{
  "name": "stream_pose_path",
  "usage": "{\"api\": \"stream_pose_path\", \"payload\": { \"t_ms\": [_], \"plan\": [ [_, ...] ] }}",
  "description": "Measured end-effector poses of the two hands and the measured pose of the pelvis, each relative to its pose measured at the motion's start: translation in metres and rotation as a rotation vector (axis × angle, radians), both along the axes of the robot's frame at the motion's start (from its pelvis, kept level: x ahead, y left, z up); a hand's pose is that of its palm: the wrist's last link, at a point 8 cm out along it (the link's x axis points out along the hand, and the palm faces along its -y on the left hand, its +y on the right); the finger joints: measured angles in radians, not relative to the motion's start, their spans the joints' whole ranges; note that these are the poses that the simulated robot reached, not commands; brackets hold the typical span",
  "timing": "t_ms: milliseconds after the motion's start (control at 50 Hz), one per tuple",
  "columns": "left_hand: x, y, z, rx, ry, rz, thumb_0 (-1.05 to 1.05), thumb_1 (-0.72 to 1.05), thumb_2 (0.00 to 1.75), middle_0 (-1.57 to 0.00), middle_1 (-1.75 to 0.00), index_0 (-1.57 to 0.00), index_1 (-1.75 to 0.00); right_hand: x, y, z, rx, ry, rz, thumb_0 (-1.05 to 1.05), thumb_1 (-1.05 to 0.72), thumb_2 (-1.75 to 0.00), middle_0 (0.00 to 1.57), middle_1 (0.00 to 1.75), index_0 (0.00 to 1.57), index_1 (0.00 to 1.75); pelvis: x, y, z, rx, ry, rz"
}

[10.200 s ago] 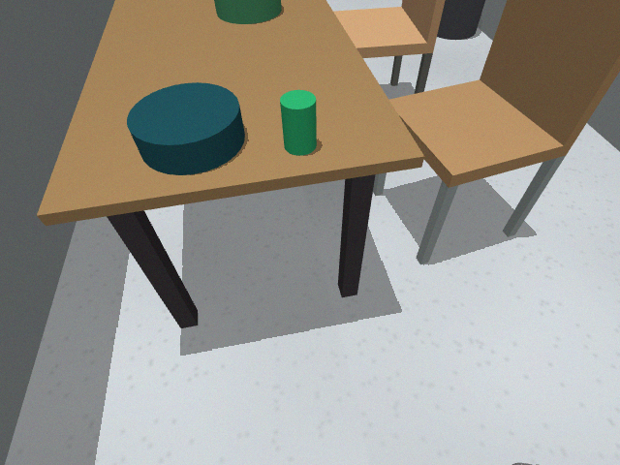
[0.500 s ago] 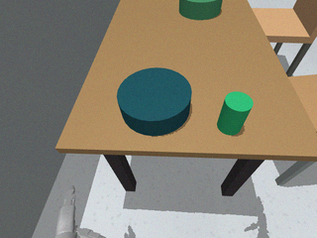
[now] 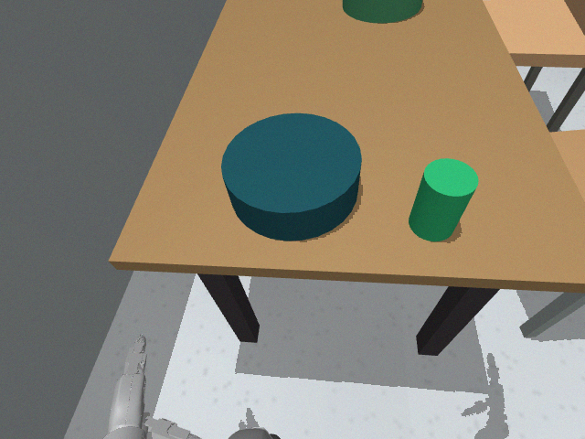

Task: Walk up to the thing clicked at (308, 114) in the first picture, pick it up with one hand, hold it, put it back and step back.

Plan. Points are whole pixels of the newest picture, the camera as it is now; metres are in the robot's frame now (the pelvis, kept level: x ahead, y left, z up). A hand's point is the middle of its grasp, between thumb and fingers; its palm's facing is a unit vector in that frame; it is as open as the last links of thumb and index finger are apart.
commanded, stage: go down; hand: right
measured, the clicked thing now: (440, 202) +0.45 -0.19 +0.03
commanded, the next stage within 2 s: approach in 0.44 s
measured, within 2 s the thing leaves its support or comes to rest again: neither
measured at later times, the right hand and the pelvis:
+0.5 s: hand out of the picture +0.36 -0.38 +0.15, palm faces +0.17 +0.98 +0.01, open 17.6 cm; pelvis +0.00 +0.00 +0.00, yaw +0 degrees
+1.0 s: hand (529, 216) +0.40 -0.29 +0.05, palm faces +0.05 +1.00 +0.08, open 17.5 cm; pelvis -0.01 +0.00 -0.02, yaw +1 degrees
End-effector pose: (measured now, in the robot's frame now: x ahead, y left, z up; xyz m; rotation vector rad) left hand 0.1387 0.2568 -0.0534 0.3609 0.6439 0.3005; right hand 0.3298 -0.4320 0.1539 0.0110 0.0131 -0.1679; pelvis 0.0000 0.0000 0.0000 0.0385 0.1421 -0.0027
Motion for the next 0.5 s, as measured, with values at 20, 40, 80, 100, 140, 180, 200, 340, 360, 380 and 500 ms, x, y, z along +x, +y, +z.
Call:
{"api": "stream_pose_path", "payload": {
  "t_ms": [20,40,80,100,140,180,200,340,360,380,500],
  "plan": [
    [0.000,0.000,0.001,0.001,-0.003,0.000,-0.01,-0.53,0.05,-0.05,-0.05,-0.06,-0.04,0.000,0.000,0.000,0.000,0.001,0.000,-0.01,0.58,-0.05,0.04,0.05,0.05,0.05,0.000,0.000,0.000,0.000,0.001,0.000],
    [-0.001,0.000,0.001,0.001,-0.005,0.000,-0.01,-0.53,0.05,-0.05,-0.05,-0.06,-0.04,0.000,-0.001,0.000,0.001,0.004,-0.001,-0.01,0.58,-0.05,0.04,0.05,0.05,0.05,0.000,-0.001,0.000,0.000,0.001,0.001],
    [-0.002,0.000,0.000,0.001,-0.003,0.001,-0.01,-0.53,0.05,-0.05,-0.05,-0.06,-0.04,0.000,-0.002,0.000,0.006,0.008,-0.002,-0.01,0.58,-0.05,0.05,0.05,0.05,0.05,0.001,-0.001,0.000,0.001,0.003,0.000],
    [-0.003,0.000,0.000,0.001,-0.002,0.001,-0.01,-0.53,0.05,-0.05,-0.05,-0.06,-0.04,0.000,-0.002,0.000,0.008,0.009,-0.004,-0.01,0.58,-0.05,0.05,0.05,0.05,0.05,0.001,-0.001,-0.001,0.001,0.004,0.000],
    [-0.004,0.000,-0.001,0.000,0.003,0.000,-0.01,-0.53,0.05,-0.05,-0.05,-0.05,-0.04,0.000,-0.003,-0.001,0.007,0.010,-0.005,-0.01,0.58,-0.05,0.05,0.05,0.05,0.05,0.000,-0.001,-0.001,0.002,0.004,0.001],
    [-0.004,0.000,-0.003,-0.003,0.008,0.000,-0.01,-0.53,0.05,-0.05,-0.05,-0.05,-0.04,-0.001,-0.003,-0.003,0.000,0.015,-0.004,-0.01,0.58,-0.05,0.05,0.05,0.05,0.05,0.000,-0.001,-0.002,0.002,0.005,0.002],
    [-0.004,0.000,-0.003,-0.003,0.010,-0.002,-0.01,-0.53,0.05,-0.05,-0.05,-0.05,-0.04,-0.001,-0.003,-0.005,0.000,0.019,-0.002,-0.01,0.58,-0.05,0.05,0.05,0.05,0.05,0.000,-0.001,-0.002,0.002,0.006,0.001],
    [-0.001,-0.001,-0.002,0.001,0.003,-0.011,-0.01,-0.54,0.06,-0.06,-0.05,-0.05,-0.04,-0.002,0.001,-0.012,0.006,0.013,0.002,-0.01,0.59,-0.05,0.05,0.05,0.05,0.05,0.000,-0.001,-0.003,0.002,0.009,-0.002],
    [0.001,-0.001,-0.001,0.003,-0.001,-0.013,-0.01,-0.54,0.06,-0.06,-0.05,-0.05,-0.04,-0.002,0.002,-0.011,0.005,0.003,0.002,-0.01,0.59,-0.05,0.05,0.05,0.05,0.05,0.001,-0.001,-0.003,0.002,0.009,-0.002],
    [0.002,-0.001,-0.001,0.003,-0.005,-0.013,-0.01,-0.54,0.06,-0.06,-0.05,-0.05,-0.04,-0.001,0.002,-0.010,0.003,-0.004,0.003,-0.01,0.59,-0.05,0.05,0.05,0.05,0.05,0.001,-0.001,-0.003,0.002,0.009,-0.002],
    [0.004,0.001,0.003,0.007,-0.026,-0.001,-0.01,-0.54,0.06,-0.06,-0.05,-0.05,-0.05,0.002,0.000,-0.002,0.001,-0.014,-0.006,-0.01,0.58,-0.05,0.05,0.04,0.06,0.05,0.004,-0.001,-0.003,0.004,0.005,-0.002]
  ]
}}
